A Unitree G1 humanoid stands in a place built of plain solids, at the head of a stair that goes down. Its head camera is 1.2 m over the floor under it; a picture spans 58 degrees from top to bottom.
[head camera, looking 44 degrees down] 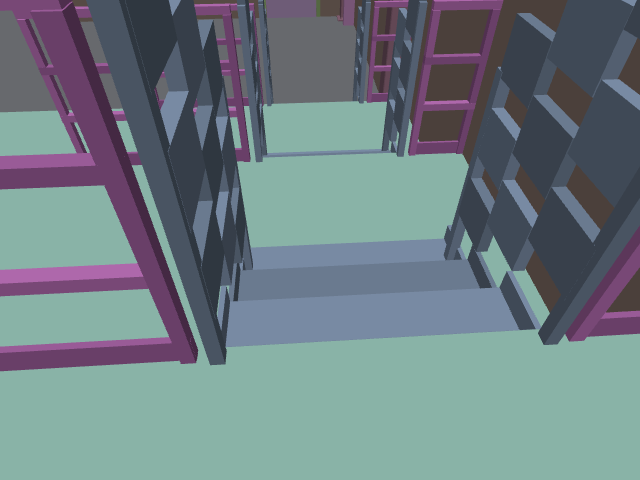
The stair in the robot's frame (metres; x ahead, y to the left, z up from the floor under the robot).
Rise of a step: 0.15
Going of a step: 0.30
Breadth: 1.12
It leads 4 degrees to the left of straight ahead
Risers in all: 4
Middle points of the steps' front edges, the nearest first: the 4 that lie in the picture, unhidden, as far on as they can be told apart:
0.79 -0.21 0.00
1.09 -0.19 -0.15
1.39 -0.17 -0.30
1.69 -0.15 -0.45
